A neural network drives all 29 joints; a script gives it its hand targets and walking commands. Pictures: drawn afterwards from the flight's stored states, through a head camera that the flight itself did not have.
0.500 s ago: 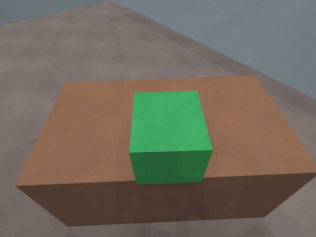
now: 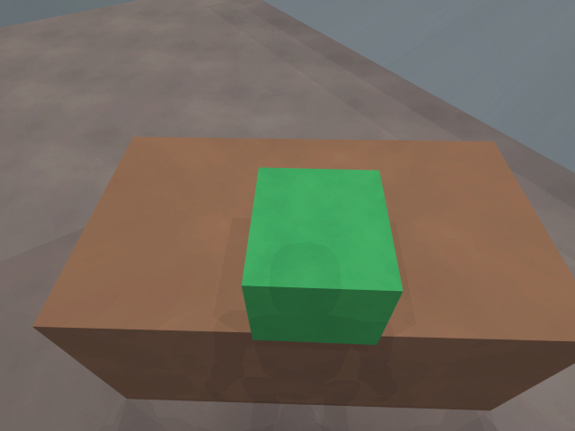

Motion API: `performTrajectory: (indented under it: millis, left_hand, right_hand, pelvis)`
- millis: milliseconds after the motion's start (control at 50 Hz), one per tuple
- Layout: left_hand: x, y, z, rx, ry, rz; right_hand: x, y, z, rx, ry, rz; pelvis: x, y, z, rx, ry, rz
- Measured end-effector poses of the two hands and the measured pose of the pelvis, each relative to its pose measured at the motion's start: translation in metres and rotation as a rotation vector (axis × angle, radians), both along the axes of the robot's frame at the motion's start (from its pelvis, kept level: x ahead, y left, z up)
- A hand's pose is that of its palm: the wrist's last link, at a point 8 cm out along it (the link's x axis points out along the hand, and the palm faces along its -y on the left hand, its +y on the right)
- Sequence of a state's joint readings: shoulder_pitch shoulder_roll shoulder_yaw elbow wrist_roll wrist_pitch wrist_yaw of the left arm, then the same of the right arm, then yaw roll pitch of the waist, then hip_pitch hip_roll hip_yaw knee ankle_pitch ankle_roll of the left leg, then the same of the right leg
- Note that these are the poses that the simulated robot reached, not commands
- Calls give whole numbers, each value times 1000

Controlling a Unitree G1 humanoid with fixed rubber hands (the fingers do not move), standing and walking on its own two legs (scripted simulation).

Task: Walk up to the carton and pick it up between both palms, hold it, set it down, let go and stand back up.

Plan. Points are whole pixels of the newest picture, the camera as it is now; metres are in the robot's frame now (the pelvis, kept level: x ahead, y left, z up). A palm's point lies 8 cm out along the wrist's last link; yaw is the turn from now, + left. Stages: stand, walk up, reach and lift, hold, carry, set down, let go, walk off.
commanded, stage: walk up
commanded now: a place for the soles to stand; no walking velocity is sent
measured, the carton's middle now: (316, 254) +0.47 -0.03 -0.11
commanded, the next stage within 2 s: stand in 0.78 s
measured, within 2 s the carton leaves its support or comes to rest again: neither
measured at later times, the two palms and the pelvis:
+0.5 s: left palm out of the picture +0.01 +0.26 -0.14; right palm out of the picture +0.05 -0.26 -0.13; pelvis +0.00 +0.00 +0.00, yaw +3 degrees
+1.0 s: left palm out of the picture -0.01 +0.26 -0.15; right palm out of the picture +0.06 -0.24 -0.14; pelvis +0.02 +0.01 -0.01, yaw +5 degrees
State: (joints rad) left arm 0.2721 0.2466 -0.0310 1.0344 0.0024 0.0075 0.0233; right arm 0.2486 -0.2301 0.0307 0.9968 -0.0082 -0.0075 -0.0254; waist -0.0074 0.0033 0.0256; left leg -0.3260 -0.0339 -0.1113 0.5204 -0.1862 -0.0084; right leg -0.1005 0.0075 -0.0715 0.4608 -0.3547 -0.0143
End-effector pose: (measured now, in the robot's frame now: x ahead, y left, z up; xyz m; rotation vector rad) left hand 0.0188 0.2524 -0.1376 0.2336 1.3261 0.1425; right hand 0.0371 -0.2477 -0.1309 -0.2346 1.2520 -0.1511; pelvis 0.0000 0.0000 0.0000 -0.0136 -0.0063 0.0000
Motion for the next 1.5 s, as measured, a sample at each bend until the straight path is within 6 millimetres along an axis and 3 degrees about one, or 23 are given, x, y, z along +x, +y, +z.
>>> performTrajectory:
  millis: [180,520,740,1140,1380,1440,1500]
  left_hand:
    - [3,-5,-3,-5,-10,25]
    - [-12,6,-4,14,8,59]
    - [-20,8,-6,0,38,75]
    - [-32,11,-10,-2,81,111]
    - [-42,10,-12,-6,96,133]
    - [-17,23,-20,12,162,121]
    - [49,39,-25,65,130,94]
  right_hand:
    - [20,-7,0,-18,-13,35]
    - [10,-10,-2,-38,30,62]
    - [4,-1,-2,-34,77,72]
    - [27,10,-7,-31,60,99]
    - [27,10,-8,-39,69,107]
    - [54,7,-16,-25,25,86]
    - [106,7,-18,24,-78,96]
  pelvis:
    - [3,-4,-2,-2,-7,22]
    - [-1,-3,-4,-11,-19,60]
    - [9,3,-3,-8,-15,76]
    - [17,10,-7,-9,-7,104]
    - [15,11,-8,-10,-11,118]
    - [4,7,-20,9,51,49]
    - [-12,1,-36,22,74,2]
